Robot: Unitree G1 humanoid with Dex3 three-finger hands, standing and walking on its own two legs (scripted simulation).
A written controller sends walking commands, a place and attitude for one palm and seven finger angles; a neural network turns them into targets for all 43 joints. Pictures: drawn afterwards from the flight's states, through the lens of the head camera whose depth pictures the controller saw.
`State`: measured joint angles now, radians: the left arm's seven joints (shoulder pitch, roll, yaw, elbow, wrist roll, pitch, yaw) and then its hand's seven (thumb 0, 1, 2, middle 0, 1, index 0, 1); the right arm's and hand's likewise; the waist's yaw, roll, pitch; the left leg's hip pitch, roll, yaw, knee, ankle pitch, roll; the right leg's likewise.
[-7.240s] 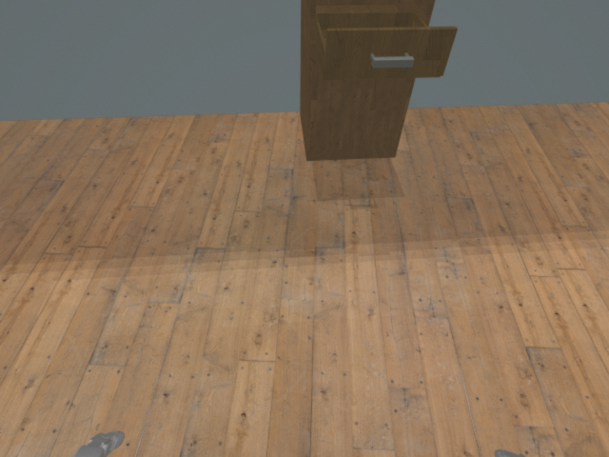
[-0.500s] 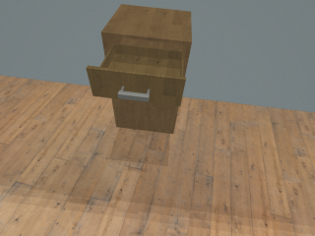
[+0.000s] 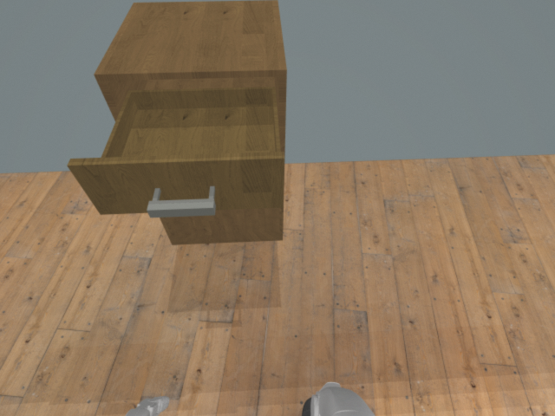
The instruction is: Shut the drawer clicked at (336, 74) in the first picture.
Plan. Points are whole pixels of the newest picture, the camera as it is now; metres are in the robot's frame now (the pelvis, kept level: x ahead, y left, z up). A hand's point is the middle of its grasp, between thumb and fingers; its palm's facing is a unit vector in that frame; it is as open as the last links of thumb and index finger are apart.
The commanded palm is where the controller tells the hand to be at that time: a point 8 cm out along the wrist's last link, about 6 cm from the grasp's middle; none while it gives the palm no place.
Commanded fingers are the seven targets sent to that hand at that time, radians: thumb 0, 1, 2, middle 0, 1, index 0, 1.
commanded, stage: take the last steps up to it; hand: left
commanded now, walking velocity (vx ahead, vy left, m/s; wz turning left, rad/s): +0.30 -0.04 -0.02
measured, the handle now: (183, 199) +0.54 +0.19 -0.07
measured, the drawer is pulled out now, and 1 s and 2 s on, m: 0.30 0.30 0.30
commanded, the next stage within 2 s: come to a stop and stand still in 0.58 s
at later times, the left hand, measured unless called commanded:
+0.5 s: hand out of the picture +0.11 +0.14 -0.16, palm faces +0.12 -0.98 -0.17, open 7.3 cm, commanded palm none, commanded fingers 0.00 0.90 0.90 -0.20 -0.30 -0.20 -0.30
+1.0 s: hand (197, 329) +0.29 +0.15 -0.16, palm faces +0.00 -0.96 -0.27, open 7.3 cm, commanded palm none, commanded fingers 0.00 0.90 0.90 -0.20 -0.30 -0.20 -0.30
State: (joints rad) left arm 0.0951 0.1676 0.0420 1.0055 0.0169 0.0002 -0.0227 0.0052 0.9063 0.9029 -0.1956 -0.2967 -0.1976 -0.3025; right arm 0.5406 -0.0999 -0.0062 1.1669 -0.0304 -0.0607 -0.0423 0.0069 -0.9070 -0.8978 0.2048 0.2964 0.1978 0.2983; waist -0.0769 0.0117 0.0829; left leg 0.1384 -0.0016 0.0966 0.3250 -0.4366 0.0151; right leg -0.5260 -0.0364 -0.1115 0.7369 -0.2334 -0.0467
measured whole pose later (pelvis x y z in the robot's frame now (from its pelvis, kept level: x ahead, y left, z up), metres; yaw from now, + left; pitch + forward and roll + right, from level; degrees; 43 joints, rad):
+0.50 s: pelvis +0.16 -0.02 +0.02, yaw +1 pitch +0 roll -1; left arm 0.38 0.14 0.04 1.12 0.02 -0.07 0.01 0.00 0.91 0.90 -0.20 -0.30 -0.20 -0.30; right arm 0.13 -0.16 -0.05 1.01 -0.03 -0.02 0.01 0.01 -0.91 -0.90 0.20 0.30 0.19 0.30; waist 0.05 0.02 0.03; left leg -0.43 0.09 0.07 0.69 -0.26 -0.03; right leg -0.10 0.04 -0.13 0.37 -0.27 -0.06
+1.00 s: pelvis +0.25 -0.04 +0.01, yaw -1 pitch -1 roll +2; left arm 0.21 0.17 0.04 1.07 0.03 0.00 0.03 0.00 0.92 0.90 -0.20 -0.30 -0.20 -0.30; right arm 0.24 -0.15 -0.05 1.09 -0.01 0.02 -0.04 0.00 -0.92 -0.90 0.20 0.30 0.20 0.30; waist -0.01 0.02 0.07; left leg -0.20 0.06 0.12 0.55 -0.32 -0.03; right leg -0.30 -0.03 -0.06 0.60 -0.28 -0.03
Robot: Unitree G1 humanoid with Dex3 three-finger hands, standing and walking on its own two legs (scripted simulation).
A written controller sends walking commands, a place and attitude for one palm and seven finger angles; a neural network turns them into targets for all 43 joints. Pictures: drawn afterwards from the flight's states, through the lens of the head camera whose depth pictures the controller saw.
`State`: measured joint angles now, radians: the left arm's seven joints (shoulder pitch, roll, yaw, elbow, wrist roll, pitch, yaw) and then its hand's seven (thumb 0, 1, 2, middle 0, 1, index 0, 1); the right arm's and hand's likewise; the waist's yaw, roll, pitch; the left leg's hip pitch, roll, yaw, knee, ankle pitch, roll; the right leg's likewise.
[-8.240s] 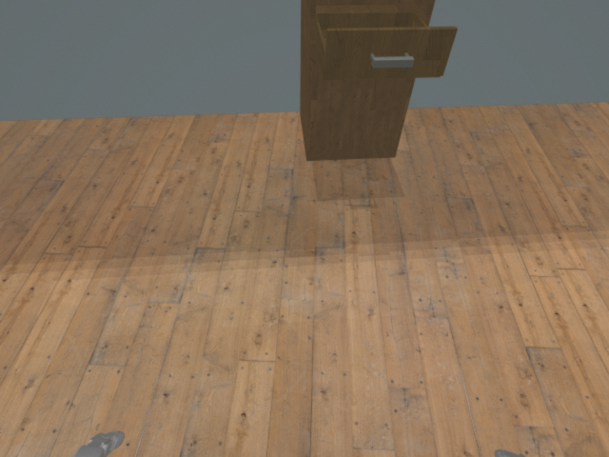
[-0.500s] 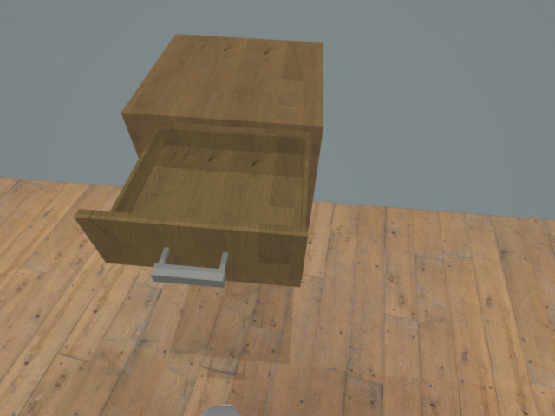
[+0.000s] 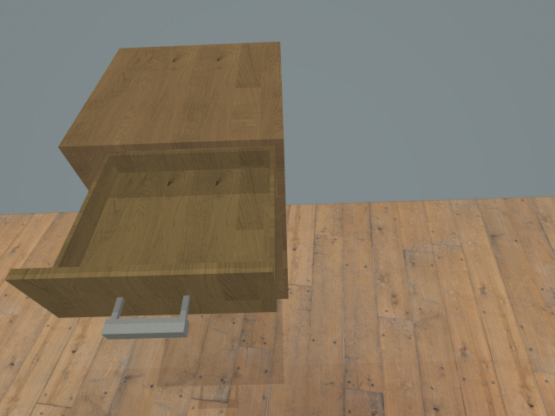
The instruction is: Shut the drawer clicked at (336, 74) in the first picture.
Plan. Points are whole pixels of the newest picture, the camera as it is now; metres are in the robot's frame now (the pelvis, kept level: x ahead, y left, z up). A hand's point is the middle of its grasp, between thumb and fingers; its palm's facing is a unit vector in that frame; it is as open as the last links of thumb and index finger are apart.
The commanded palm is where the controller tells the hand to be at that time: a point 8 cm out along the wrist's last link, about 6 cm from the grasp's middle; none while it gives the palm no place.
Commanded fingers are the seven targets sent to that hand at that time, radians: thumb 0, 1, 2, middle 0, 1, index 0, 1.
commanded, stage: come to a stop and stand still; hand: left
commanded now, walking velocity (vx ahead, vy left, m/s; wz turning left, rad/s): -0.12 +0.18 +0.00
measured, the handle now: (149, 315) +0.28 +0.24 -0.08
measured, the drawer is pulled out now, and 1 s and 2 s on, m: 0.30 0.30 0.30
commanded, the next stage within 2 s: look again from close up in 1.06 s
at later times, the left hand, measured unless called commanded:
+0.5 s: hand out of the picture -0.04 +0.21 -0.17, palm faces +0.08 -0.97 -0.21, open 7.4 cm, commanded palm none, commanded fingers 0.00 0.90 0.90 -0.20 -0.30 -0.20 -0.30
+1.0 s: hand out of the picture -0.09 +0.11 -0.17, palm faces +0.09 -0.99 -0.13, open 7.4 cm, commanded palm none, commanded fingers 0.00 0.90 0.90 -0.20 -0.30 -0.20 -0.30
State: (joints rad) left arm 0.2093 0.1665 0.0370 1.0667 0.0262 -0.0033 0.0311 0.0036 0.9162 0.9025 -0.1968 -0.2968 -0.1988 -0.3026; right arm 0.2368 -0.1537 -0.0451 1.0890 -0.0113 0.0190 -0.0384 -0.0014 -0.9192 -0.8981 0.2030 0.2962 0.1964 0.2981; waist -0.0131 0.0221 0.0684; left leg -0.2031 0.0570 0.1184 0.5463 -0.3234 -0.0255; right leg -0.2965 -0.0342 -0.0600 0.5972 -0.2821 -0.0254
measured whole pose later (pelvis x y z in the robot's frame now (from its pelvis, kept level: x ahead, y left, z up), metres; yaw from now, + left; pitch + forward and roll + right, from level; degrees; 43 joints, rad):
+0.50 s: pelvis -0.06 +0.02 +0.01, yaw +0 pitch -2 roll +1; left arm 0.25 0.18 0.06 1.09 0.03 0.05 0.02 0.00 0.90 0.90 -0.20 -0.30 -0.20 -0.30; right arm 0.31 -0.13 -0.02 1.07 -0.03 0.01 -0.03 0.01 -0.91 -0.90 0.20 0.30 0.19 0.30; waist 0.01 -0.03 -0.01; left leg -0.12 0.00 0.03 0.41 -0.27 0.00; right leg -0.35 -0.02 -0.02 0.66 -0.30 -0.01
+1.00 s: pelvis -0.05 -0.02 +0.01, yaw +2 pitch -2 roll +0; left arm 0.32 0.06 0.00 1.18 0.01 -0.02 0.04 0.00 0.90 0.90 -0.20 -0.30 -0.20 -0.30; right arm 0.26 -0.13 -0.01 1.15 -0.01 0.00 -0.06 0.01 -0.91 -0.90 0.20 0.30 0.19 0.30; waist 0.00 0.01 0.04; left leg -0.18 0.05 0.01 0.47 -0.25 -0.04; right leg -0.10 0.08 -0.10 0.43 -0.30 -0.10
